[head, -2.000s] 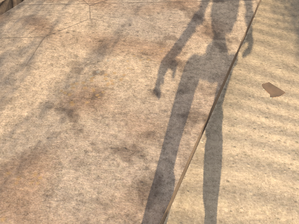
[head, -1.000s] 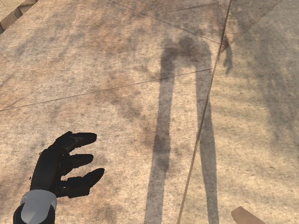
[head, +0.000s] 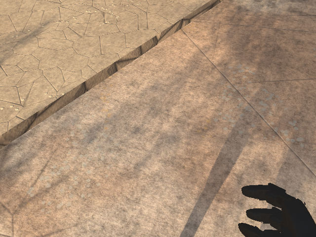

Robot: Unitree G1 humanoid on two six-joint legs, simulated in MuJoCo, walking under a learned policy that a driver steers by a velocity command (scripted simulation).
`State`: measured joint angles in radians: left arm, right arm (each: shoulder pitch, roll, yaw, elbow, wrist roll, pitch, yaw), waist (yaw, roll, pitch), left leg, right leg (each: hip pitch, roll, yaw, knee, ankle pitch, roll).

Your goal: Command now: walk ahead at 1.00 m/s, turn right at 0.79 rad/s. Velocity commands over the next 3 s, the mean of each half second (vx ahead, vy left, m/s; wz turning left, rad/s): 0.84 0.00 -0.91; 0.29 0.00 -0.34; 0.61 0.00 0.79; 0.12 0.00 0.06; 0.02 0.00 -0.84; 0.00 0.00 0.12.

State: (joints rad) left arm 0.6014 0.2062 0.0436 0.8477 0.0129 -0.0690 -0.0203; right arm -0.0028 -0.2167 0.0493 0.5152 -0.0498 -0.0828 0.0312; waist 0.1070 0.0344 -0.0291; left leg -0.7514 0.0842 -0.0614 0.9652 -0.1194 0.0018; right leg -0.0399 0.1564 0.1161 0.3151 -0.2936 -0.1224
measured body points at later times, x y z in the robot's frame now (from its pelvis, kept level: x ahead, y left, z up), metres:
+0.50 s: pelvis +0.47 -0.01 -0.01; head +0.51 -0.04 +0.43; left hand +0.83 +0.08 -0.05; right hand +0.31 -0.28 -0.13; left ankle +0.38 +0.15 -0.73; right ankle +0.63 -0.16 -0.69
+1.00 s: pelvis +0.72 -0.07 +0.00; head +0.72 -0.07 +0.45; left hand +0.99 +0.05 -0.09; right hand +0.68 -0.37 -0.10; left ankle +0.85 +0.03 -0.69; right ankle +0.66 -0.15 -0.74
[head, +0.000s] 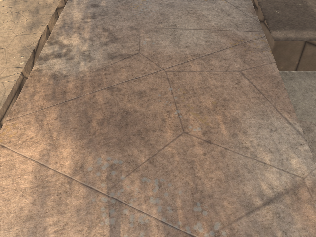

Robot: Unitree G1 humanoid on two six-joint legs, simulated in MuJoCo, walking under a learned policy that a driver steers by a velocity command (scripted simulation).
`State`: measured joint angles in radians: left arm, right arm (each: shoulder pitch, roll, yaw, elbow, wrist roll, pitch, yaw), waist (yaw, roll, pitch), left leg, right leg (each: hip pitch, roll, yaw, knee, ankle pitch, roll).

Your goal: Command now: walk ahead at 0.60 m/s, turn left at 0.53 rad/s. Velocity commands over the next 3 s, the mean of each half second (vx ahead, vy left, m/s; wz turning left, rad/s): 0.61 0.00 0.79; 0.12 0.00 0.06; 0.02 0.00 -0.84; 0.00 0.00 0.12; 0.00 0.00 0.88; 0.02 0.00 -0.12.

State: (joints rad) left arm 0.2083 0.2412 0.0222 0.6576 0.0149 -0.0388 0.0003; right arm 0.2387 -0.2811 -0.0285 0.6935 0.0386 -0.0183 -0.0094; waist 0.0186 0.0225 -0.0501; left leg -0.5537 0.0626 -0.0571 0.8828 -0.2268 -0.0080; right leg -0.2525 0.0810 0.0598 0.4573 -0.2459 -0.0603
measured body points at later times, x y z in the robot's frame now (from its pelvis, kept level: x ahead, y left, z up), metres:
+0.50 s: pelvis +0.28 +0.16 -0.01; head +0.33 +0.21 +0.43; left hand +0.46 +0.47 -0.06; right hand +0.37 -0.12 -0.12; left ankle +0.08 +0.16 -0.74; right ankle +0.52 +0.15 -0.71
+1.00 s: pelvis +0.39 +0.25 +0.00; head +0.41 +0.28 +0.44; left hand +0.34 +0.55 -0.12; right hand +0.68 +0.13 -0.07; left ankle +0.38 +0.37 -0.74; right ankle +0.47 +0.15 -0.68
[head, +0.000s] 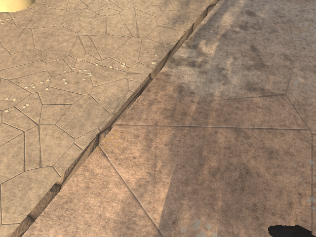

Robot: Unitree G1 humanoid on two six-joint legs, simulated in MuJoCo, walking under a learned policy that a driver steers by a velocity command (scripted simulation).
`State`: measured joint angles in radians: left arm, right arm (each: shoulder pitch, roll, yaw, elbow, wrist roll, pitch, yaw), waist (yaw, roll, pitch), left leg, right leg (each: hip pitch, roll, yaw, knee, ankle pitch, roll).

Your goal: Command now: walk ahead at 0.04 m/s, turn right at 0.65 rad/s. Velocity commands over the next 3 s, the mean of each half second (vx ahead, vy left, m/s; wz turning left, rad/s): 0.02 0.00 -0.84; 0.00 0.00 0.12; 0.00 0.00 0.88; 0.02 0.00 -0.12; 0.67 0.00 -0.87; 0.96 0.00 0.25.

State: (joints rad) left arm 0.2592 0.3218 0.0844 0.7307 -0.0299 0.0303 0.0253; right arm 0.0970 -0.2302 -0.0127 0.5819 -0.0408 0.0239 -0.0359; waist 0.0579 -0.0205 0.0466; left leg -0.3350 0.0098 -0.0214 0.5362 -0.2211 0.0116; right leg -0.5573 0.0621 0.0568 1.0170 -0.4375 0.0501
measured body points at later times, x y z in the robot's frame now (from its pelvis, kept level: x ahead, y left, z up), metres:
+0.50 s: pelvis +0.01 -0.05 +0.01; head +0.05 -0.10 +0.45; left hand +0.29 +0.14 -0.06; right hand +0.04 -0.39 -0.10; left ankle +0.09 +0.10 -0.65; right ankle -0.01 -0.13 -0.74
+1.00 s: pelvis +0.03 -0.05 +0.00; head +0.08 -0.07 +0.45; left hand +0.31 +0.13 -0.09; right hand +0.05 -0.37 -0.10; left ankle +0.13 +0.06 -0.74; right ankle -0.02 -0.15 -0.71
